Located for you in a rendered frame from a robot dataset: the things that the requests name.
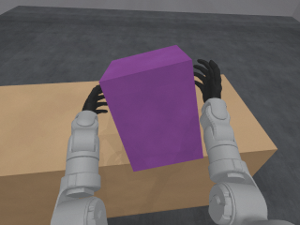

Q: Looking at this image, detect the right robot forearm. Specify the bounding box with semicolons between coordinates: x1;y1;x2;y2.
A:
200;97;268;216

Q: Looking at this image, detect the pedestal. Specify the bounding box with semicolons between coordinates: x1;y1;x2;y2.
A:
0;74;278;225

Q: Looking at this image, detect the left robot forearm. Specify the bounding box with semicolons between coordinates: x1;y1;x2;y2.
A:
50;110;101;225

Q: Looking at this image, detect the robot right upper arm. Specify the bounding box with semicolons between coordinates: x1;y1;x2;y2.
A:
208;182;294;225

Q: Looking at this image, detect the robot right hand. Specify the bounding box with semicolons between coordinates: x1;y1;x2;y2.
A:
193;59;222;103

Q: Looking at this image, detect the carton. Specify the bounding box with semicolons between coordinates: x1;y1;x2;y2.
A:
99;45;203;172

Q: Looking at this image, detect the robot left hand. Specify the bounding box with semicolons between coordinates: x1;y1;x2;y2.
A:
82;84;108;114

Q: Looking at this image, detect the robot left upper arm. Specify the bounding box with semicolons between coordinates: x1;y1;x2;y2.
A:
51;196;108;225

